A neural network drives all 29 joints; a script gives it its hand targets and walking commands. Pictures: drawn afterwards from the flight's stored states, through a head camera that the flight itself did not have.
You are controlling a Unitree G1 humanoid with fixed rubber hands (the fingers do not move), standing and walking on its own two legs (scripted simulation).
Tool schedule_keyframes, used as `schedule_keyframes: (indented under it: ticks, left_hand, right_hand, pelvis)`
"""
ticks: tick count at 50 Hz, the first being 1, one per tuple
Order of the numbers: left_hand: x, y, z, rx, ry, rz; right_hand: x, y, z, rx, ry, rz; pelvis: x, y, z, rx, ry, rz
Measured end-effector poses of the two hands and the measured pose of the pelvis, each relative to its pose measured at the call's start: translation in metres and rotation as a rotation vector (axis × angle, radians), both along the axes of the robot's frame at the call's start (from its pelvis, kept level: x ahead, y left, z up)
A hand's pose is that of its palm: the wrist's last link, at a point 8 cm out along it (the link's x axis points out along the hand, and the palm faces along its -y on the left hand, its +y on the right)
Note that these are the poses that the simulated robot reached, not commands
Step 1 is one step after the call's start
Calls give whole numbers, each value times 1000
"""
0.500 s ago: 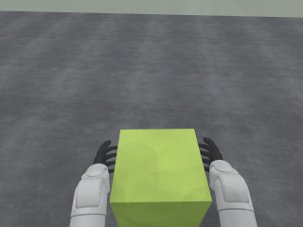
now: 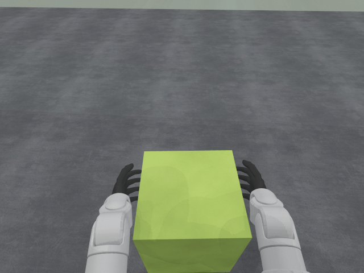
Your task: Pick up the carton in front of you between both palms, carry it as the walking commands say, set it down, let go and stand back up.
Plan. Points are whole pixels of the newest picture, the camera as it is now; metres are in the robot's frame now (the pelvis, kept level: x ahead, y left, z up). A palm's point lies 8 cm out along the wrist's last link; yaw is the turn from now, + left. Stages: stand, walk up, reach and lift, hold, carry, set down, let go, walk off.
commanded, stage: hold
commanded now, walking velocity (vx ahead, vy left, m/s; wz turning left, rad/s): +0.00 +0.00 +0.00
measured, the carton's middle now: (188, 214) +0.27 +0.00 -0.05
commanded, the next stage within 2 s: set down in 0.84 s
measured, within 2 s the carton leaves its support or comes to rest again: neither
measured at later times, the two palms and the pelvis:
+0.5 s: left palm (112, 202) +0.25 +0.16 +0.05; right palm (258, 204) +0.24 -0.14 +0.05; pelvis -0.04 +0.02 +0.00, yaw -1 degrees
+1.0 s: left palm (117, 192) +0.28 +0.16 +0.04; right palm (255, 192) +0.27 -0.14 +0.04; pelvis -0.02 +0.01 +0.00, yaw -1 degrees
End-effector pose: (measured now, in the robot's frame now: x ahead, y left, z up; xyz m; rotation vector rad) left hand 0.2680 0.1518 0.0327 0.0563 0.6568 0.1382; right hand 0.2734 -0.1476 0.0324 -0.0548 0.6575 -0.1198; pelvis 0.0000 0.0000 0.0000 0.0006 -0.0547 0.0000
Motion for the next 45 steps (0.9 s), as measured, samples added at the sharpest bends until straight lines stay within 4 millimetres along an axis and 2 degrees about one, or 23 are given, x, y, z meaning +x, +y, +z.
schedule_keyframes:
  ticks: [16, 25, 34, 45]
  left_hand:
    - [-14, 5, 11, -17, 0, -25]
    - [-20, 11, 17, -32, -16, -26]
    - [-14, 10, 19, -45, -26, -29]
    - [-2, 9, 15, -35, -15, -22]
  right_hand:
    - [-25, 4, 11, 5, 3, -33]
    - [-33, 9, 17, 15, -11, -35]
    - [-29, 8, 19, 18, -19, -38]
    - [-14, 7, 16, 4, -7, -29]
  pelvis:
    - [-33, 13, 0, -2, -72, -19]
    - [-44, 19, -2, -5, -89, -23]
    - [-42, 20, -2, -2, -88, -27]
    - [-25, 15, -1, -1, -70, -24]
